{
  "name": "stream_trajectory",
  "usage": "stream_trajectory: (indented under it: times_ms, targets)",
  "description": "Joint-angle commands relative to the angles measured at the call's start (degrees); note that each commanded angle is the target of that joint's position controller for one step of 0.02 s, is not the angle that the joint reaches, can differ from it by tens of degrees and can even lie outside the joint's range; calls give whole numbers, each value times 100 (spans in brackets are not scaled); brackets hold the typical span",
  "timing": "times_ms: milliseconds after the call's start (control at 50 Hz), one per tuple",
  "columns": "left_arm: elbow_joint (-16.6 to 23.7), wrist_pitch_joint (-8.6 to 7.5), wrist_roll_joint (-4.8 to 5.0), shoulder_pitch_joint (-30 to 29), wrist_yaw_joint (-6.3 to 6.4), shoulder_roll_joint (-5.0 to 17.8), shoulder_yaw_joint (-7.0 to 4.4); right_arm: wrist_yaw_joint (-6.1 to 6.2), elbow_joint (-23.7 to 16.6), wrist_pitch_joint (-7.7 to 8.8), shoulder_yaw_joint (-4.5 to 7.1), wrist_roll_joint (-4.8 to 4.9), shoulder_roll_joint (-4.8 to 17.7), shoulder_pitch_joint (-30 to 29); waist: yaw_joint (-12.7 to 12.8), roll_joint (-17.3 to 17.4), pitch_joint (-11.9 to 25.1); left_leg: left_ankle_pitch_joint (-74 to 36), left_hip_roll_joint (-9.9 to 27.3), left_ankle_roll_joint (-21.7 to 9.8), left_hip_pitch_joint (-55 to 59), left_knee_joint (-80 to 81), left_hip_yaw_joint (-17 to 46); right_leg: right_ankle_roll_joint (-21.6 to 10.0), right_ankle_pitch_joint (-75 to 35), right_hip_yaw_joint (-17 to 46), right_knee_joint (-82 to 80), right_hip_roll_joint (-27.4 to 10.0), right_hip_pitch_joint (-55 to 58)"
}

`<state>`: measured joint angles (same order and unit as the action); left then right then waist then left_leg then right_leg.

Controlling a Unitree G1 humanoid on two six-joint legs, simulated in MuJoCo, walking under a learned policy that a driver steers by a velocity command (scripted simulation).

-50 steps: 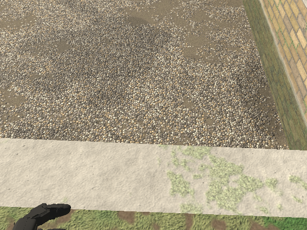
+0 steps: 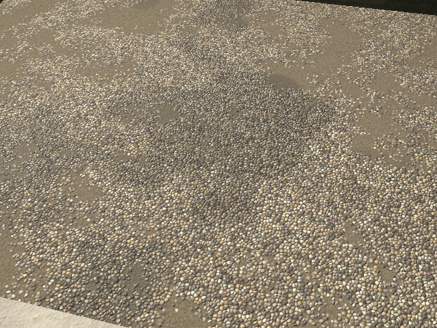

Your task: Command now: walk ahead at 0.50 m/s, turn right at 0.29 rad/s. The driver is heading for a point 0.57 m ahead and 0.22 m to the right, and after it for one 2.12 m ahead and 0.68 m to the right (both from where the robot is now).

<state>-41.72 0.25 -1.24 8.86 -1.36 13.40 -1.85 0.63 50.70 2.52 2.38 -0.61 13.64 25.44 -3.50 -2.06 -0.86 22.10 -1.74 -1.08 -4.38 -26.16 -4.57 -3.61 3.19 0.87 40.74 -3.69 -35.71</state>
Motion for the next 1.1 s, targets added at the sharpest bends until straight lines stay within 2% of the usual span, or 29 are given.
stream_trajectory:
  times_ms: [20, 60, 80, 100, 120, 160, 180, 220, 260, 340, 380, 400, 440, 520, 540, 560, 580, 600, 620, 660, 760, 820, 880, 900, 920, 940, 980, 1020, 1100]
  targets:
    - [601, 18, -157, -326, -12, 543, -163, 134, -282, -48, 183, -114, 884, 96, 76, 1015, -302, -2743, 1400, -681, -487, 408, 547, -268, 893, -466, -52, 346, 639]
    - [69, -111, -36, 1501, 13, 569, -271, 228, -389, -192, 218, -104, 1041, -222, 940, 504, 417, -4171, 1011, -312, -706, -1858, -52, -548, 747, -303, -770, 678, 2501]
    - [-3, -198, -30, 2283, 98, 1094, -385, 252, -548, -216, 209, -76, 890, -82, 1145, -652, 1161, -2539, 565, -25, -1553, -4283, -432, -815, 210, 1625, -1187, -664, 3657]
    - [4, -108, 278, 2034, 16, 1607, -452, 171, -902, -255, 216, -45, 806, 90, 692, -1766, 1856, 926, -423, 115, -3490, -5336, 291, -1304, 1210, 4326, -2284, -1501, 4918]
    - [135, 7, 395, 1708, 25, 1444, -499, 192, -977, -275, 265, -94, 1107, -498, 893, -1158, 1408, 545, -33, 92, -4184, -5529, 879, -1278, 1960, 4110, -2463, -1463, 4610]
    - [171, 153, 74, 1172, 111, 891, -325, 201, -1009, -232, 223, 90, 921, -938, 553, -224, 282, -179, 358, 107, -3949, -5177, 828, -1029, 740, 2898, -2178, -1105, 3009]
    - [300, 147, 34, 797, 135, 707, -236, 218, -1079, -287, 162, 42, 724, -1074, 350, -203, 170, -391, 509, 206, -3508, -4680, 880, -867, 325, 2373, -2158, -784, 2280]
    - [413, 46, 45, 637, 91, 616, -171, 241, -1143, -512, 151, -80, 645, -1058, 146, -322, 323, -494, 477, 405, -2900, -4179, 809, -774, -66, 2146, -2264, -488, 1770]
    - [558, -55, 150, 575, 26, 699, -189, 279, -1184, -656, 195, -74, 730, -1145, 117, -344, 398, -763, 402, 590, -2884, -3726, 720, -755, -146, 2034, -2314, -271, 1745]
    - [650, 93, 194, 949, 64, 753, -183, 261, -1340, -644, 137, -132, 693, -1701, 460, -314, 317, -1195, 413, 620, -3227, -2894, 703, -560, -254, 2226, -2357, -118, 2130]
    - [810, 169, 245, 598, 167, 702, -114, 230, -1465, -558, 57, -132, 602, -2029, 411, -97, 226, -1670, 405, 611, -2707, -2077, 775, -423, -1270, 1909, -2233, -8, 1911]
    - [849, 235, 143, 445, 168, 626, -75, 187, -1487, -544, -71, -190, 272, -2025, 381, -213, 455, -1872, 127, 634, -1747, -2446, 492, -376, -2152, 1647, -2074, 215, 1329]
    - [963, 297, 46, 177, 168, 642, -48, 164, -1578, -601, -132, -272, 267, -1975, 294, -407, 564, -1233, 4, 723, -1667, -2630, 479, -405, -2561, 1704, -1846, 237, 1494]
    - [1142, 502, -42, -21, 250, 728, -82, 137, -1794, -423, -235, -206, 426, -2000, 442, -293, 497, -34, 78, 482, -1620, -1602, 784, -772, -2523, 2427, -1379, 3, 2098]
    - [1216, 517, -2, -171, 288, 720, -80, 129, -1754, -337, -210, -124, 473, -1762, 308, -96, 495, -211, 247, 260, -1448, -199, 1010, -698, -1673, 2695, -1193, -32, 2408]
    - [1236, 503, 135, -237, 322, 662, -63, 133, -1602, -275, -250, -195, 287, -1394, 264, 114, 792, -1392, 394, 109, -300, 226, 831, -518, -994, 2573, -836, 100, 1979]
    - [1240, 453, 202, 114, 326, 359, 7, 171, -1629, -253, -240, -302, 401, -1206, 390, 1007, 1218, -3091, 1280, -195, 1145, -268, 1542, -242, 1238, 2001, 230, 550, 961]
    - [1464, 456, 207, 113, 325, 340, 13, 143, -1685, -270, -98, -228, 980, -1533, 404, 2310, 891, -4457, 1987, -700, 1111, -268, 2579, 71, 3243, 1001, 652, 1300, -313]
    - [1342, 417, 0, -184, 327, 748, -127, 124, -1705, -290, -101, -115, 833, -1195, 72, 1434, 717, -4795, 2188, -830, 875, -113, 2868, 303, 3093, 939, 1488, 1136, -557]
    - [1296, 396, 80, -499, 253, 770, -202, 126, -1869, -250, -223, -130, 566, -1533, 258, 637, 586, -4422, 1996, -850, -154, 105, 2350, 549, 2446, 944, 2347, 1080, -123]
    - [1120, 570, 47, -338, 230, 532, -80, -7, -1952, -103, -322, -105, 353, -2008, 715, 764, 778, -5002, 1225, -573, -900, 93, 693, 705, 1694, 425, 1367, 717, 1093]
    - [1109, 597, 91, -624, 171, 492, 11, -63, -1821, -252, -233, -217, 571, -1576, 463, 864, 776, -3651, 1273, -710, -705, 113, 556, 503, 2211, 69, 378, 684, 1384]
    - [959, 563, 38, -277, 146, 509, 34, -79, -1961, -462, -158, -82, 662, -1825, 608, 742, 763, -931, 1167, -482, -1137, 48, 486, 233, 1538, -93, -869, 663, 2287]
    - [973, 538, -76, -132, 130, 585, 51, -79, -2005, -523, -123, -97, 687, -1852, 633, 296, 629, -132, 966, -228, -1659, -380, 326, 31, 1313, 610, -1296, 335, 2661]
    - [1024, 523, 99, -204, 137, 1151, -143, -136, -2306, -592, -216, -56, 369, -2108, 607, -1067, 344, 791, 167, 190, -2316, -1172, -320, -439, 1931, 2284, -2008, -294, 2187]
    - [1043, 506, 136, 3, 138, 1428, -259, -125, -2449, -623, -181, -72, 568, -2465, 934, -1477, -14, 1276, -154, 285, -2989, -1941, -96, -915, 1577, 3354, -2452, -772, 2178]
    - [1012, 476, 42, 118, 293, 1271, -267, -116, -2338, -561, -76, 46, 775, -2355, 772, -865, 172, 899, -78, 408, -3438, -3062, 684, -1249, 829, 3376, -2376, -887, 2387]
    - [1116, 388, 85, -380, 397, 1058, -241, -122, -2238, -550, -35, -36, 779, -2252, 386, -489, 529, 304, 10, 450, -3166, -3125, 860, -1019, 299, 2917, -2187, -637, 2367]
    - [1127, 364, 88, -452, 290, 922, -224, -144, -2152, -761, -123, -99, 552, -2353, 413, -386, 680, 62, -187, 412, -2209, -2201, 630, -736, 587, 2447, -2203, -191, 1952]
